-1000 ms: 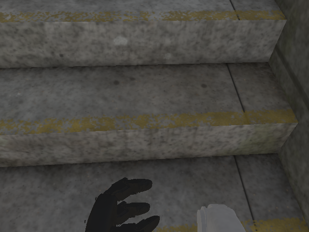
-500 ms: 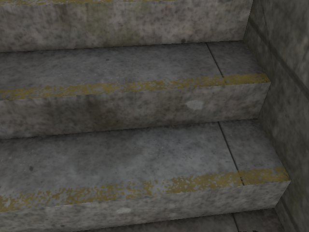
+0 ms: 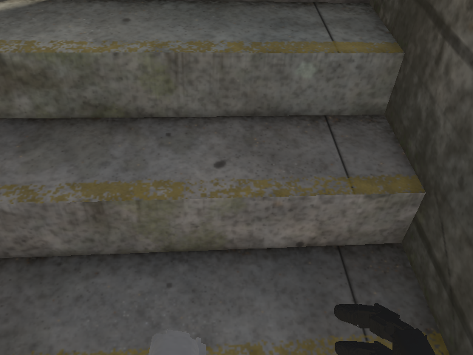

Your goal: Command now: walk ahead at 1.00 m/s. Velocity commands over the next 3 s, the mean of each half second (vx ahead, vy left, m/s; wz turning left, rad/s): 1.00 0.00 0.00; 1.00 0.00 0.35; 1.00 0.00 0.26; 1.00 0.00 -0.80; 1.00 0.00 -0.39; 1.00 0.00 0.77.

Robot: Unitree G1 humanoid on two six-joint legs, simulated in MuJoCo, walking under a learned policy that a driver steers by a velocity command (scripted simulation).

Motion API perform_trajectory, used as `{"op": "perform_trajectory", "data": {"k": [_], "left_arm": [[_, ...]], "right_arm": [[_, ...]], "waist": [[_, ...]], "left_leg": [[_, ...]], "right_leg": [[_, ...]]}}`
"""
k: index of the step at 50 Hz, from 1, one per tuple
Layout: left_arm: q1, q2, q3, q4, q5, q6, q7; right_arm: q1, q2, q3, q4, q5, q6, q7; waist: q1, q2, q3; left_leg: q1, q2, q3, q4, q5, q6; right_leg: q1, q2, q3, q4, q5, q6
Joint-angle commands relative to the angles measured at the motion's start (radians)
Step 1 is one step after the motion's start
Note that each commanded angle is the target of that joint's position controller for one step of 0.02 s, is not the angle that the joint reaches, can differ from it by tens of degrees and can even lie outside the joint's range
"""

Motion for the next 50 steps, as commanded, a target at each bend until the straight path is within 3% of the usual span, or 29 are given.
{"op": "perform_trajectory", "data": {"k": [1,3,4,6,7,8,9,10,11,13,16,19,21,23,25,26,27,30,33,35,38,40,41,43,44,45,47,49,50], "left_arm": [[-0.446,-0.009,-0.044,-0.134,-0.048,-0.043,0.007],[-0.149,0.075,-0.022,-0.082,-0.130,-0.124,0.059],[-0.023,0.182,-0.003,-0.047,-0.117,-0.134,0.057],[-0.116,0.460,0.092,-0.083,-0.039,-0.078,0.066],[-0.146,0.415,0.101,-0.140,-0.032,-0.058,0.067],[-0.235,0.289,0.085,-0.242,0.004,-0.086,0.071],[-0.228,0.066,0.064,-0.262,-0.022,-0.116,0.044],[-0.282,-0.027,0.057,-0.333,-0.042,-0.153,0.001],[-0.508,-0.132,0.013,-0.494,-0.068,-0.157,-0.015],[-0.562,-0.273,-0.070,-0.568,-0.053,-0.138,-0.016],[-0.457,-0.214,-0.100,-0.608,-0.111,-0.092,-0.017],[-0.579,-0.110,-0.117,-0.694,-0.073,-0.057,0.019],[-0.695,-0.062,-0.124,-0.755,-0.061,-0.067,0.033],[-0.413,0.129,-0.014,-0.661,-0.044,-0.060,0.035],[-0.203,0.257,0.037,-0.526,-0.009,-0.048,0.012],[-0.044,0.320,0.071,-0.417,0.023,-0.018,0.028],[0.037,0.201,0.044,-0.333,0.005,-0.014,0.043],[-0.027,-0.083,-0.004,-0.139,-0.007,-0.052,-0.009],[-0.279,-0.189,-0.039,-0.144,0.010,-0.039,-0.030],[-0.358,-0.090,-0.038,-0.138,0.008,-0.042,-0.016],[-0.254,0.010,-0.038,-0.087,-0.088,-0.084,0.041],[0.012,0.261,0.014,-0.036,-0.073,-0.119,0.063],[-0.043,0.440,0.065,-0.057,-0.050,-0.096,0.073],[-0.185,0.393,0.086,-0.189,-0.021,-0.055,0.095],[-0.242,0.266,0.079,-0.316,0.013,-0.097,0.082],[-0.313,0.141,0.067,-0.365,0.009,-0.147,0.038],[-0.508,-0.070,0.011,-0.551,-0.010,-0.180,-0.017],[-0.613,-0.219,-0.077,-0.664,0.012,-0.168,-0.010],[-0.565,-0.225,-0.095,-0.698,-0.021,-0.162,-0.012]], "right_arm": [[-0.021,0.067,0.088,-0.181,-0.017,0.013,-0.025],[-0.097,-0.001,0.088,-0.233,-0.049,0.002,-0.029],[-0.087,-0.064,0.045,-0.221,-0.046,0.006,-0.048],[0.198,-0.247,-0.051,-0.134,-0.063,0.037,-0.024],[0.236,-0.295,-0.071,-0.089,-0.073,0.040,-0.007],[0.431,-0.440,-0.111,0.025,-0.105,0.043,0.004],[0.518,-0.423,-0.122,0.119,-0.106,0.076,-0.024],[0.516,-0.220,-0.084,0.162,-0.068,0.063,-0.023],[0.463,-0.111,-0.065,0.213,-0.059,0.057,-0.009],[0.466,0.020,-0.048,0.346,-0.065,0.049,0.037],[0.213,0.062,-0.018,0.336,-0.120,0.059,0.032],[0.159,-0.086,-0.027,0.334,-0.034,0.033,-0.005],[0.466,-0.225,-0.059,0.398,0.020,-0.018,-0.056],[0.467,-0.476,-0.121,0.403,-0.042,-0.023,-0.057],[0.337,-0.419,-0.144,0.335,-0.080,-0.006,-0.082],[0.362,-0.225,-0.121,0.297,-0.069,-0.030,-0.047],[0.306,-0.121,-0.108,0.288,-0.076,-0.064,-0.008],[-0.037,0.158,0.008,0.009,-0.053,-0.076,0.028],[0.097,0.137,0.046,-0.034,0.008,-0.019,0.021],[0.107,0.097,0.057,-0.083,0.019,0.027,-0.006],[-0.102,0.024,0.087,-0.223,-0.036,0.030,-0.027],[-0.084,-0.094,0.014,-0.201,-0.034,0.027,-0.033],[0.075,-0.172,-0.028,-0.146,-0.051,0.047,-0.017],[0.212,-0.330,-0.101,-0.057,-0.064,0.074,0.033],[0.323,-0.439,-0.134,0.003,-0.109,0.095,0.029],[0.334,-0.401,-0.135,0.025,-0.110,0.113,-0.024],[0.478,-0.103,-0.065,0.190,-0.051,0.078,-0.013],[0.463,-0.004,-0.047,0.283,-0.053,0.070,0.021],[0.354,0.036,-0.038,0.253,-0.076,0.072,0.032]], "waist": [[-0.238,0.037,0.272],[-0.154,0.106,-0.025],[-0.152,0.069,-0.239],[-0.333,-0.172,-0.308],[-0.292,-0.153,-0.291],[-0.277,0.232,-0.239],[-0.206,0.646,-0.270],[-0.156,0.409,-0.154],[-0.116,0.253,0.077],[-0.042,0.069,0.164],[0.157,0.085,0.235],[0.211,0.010,0.283],[0.133,0.032,-0.025],[0.292,0.242,-0.325],[0.289,0.151,-0.269],[0.243,-0.374,-0.298],[0.234,-0.362,-0.273],[0.083,0.004,0.176],[-0.129,0.033,0.234],[-0.188,-0.017,0.240],[-0.171,0.089,0.102],[-0.136,0.000,-0.249],[-0.234,-0.185,-0.293],[-0.258,-0.111,-0.257],[-0.199,0.301,-0.237],[-0.145,0.524,-0.282],[-0.061,0.219,0.082],[0.011,0.051,0.183],[0.085,0.093,0.219]], "left_leg": [[0.201,0.102,0.176,-0.417,0.114,-0.076],[1.148,0.083,0.409,-0.892,0.275,-0.126],[1.274,0.001,0.435,-0.933,0.127,-0.123],[1.053,-0.011,0.369,-1.280,-0.257,-0.112],[1.010,-0.026,0.234,-1.432,-0.268,-0.078],[1.202,0.084,-0.148,-1.655,0.017,0.016],[1.378,0.332,-0.809,-2.098,-0.016,0.238],[1.355,0.379,-0.900,-2.117,-0.215,0.194],[1.212,0.340,-0.634,-2.001,-0.172,0.109],[1.192,0.273,-0.206,-1.930,0.061,-0.023],[0.770,0.215,0.049,-2.114,0.128,-0.044],[0.447,0.172,0.248,-2.315,0.153,-0.041],[0.469,0.178,0.221,-2.435,0.762,0.024],[1.130,0.287,0.194,-2.073,1.908,0.054],[1.244,0.295,0.079,-1.580,1.930,0.059],[0.853,0.038,0.050,-1.042,0.921,0.003],[0.604,-0.118,-0.094,-0.429,0.293,-0.023],[0.007,-0.104,-0.096,0.095,0.058,0.054],[-0.048,0.004,-0.019,-0.009,-0.050,0.015],[-0.005,0.048,0.034,0.016,0.000,-0.030],[0.812,0.088,0.362,-0.819,0.263,-0.103],[1.143,-0.052,0.446,-0.947,0.052,-0.095],[0.991,-0.048,0.420,-1.087,-0.215,-0.082],[0.988,-0.081,0.206,-1.501,-0.158,-0.042],[1.210,0.027,-0.302,-1.751,-0.049,0.099],[1.381,0.239,-0.964,-2.175,-0.203,0.297],[1.219,0.196,-0.712,-2.071,-0.293,0.124],[1.175,0.118,-0.338,-1.949,0.059,0.032],[1.060,0.060,-0.208,-1.991,0.177,0.021]], "right_leg": [[-0.672,-0.109,-0.068,-0.528,0.193,-0.104],[-0.798,-0.111,-0.015,-0.677,0.842,-0.187],[-0.488,-0.148,-0.018,-0.548,1.508,-0.208],[0.249,-0.262,0.048,-0.172,2.079,-0.188],[0.350,-0.260,0.036,0.017,2.040,-0.212],[0.057,-0.157,0.124,0.378,1.592,-0.227],[-0.412,0.166,0.226,1.089,0.411,-0.150],[-0.705,0.157,0.358,1.545,0.274,-0.190],[-0.946,0.133,0.312,1.685,0.210,-0.225],[-1.153,0.088,0.243,1.751,0.115,-0.239],[-1.012,0.062,0.158,1.685,0.085,-0.169],[-0.780,-0.019,0.016,1.180,0.268,-0.087],[-0.049,0.012,-0.241,0.756,0.214,-0.052],[0.036,0.119,-0.236,0.619,-0.100,-0.050],[0.059,0.052,0.230,0.179,-0.151,-0.138],[0.294,-0.201,0.834,-0.187,-0.047,-0.362],[0.300,-0.287,1.141,-0.359,-0.112,-0.417],[0.058,-0.217,0.560,-0.157,0.192,-0.218],[-0.172,-0.183,0.186,-0.265,0.279,-0.114],[-0.386,-0.220,0.102,-0.410,0.211,-0.124],[-0.780,-0.105,-0.156,-0.676,0.581,-0.136],[-0.285,-0.192,-0.116,-0.486,1.811,-0.182],[0.124,-0.287,-0.080,-0.325,2.177,-0.204],[0.359,-0.292,-0.026,0.072,2.109,-0.220],[-0.045,-0.126,0.059,0.492,1.480,-0.190],[-0.449,0.136,0.178,1.198,0.419,-0.094],[-0.911,0.078,0.220,1.654,0.220,-0.156],[-1.158,0.033,0.092,1.869,0.020,-0.132],[-1.105,0.009,0.051,1.770,-0.032,-0.111]]}}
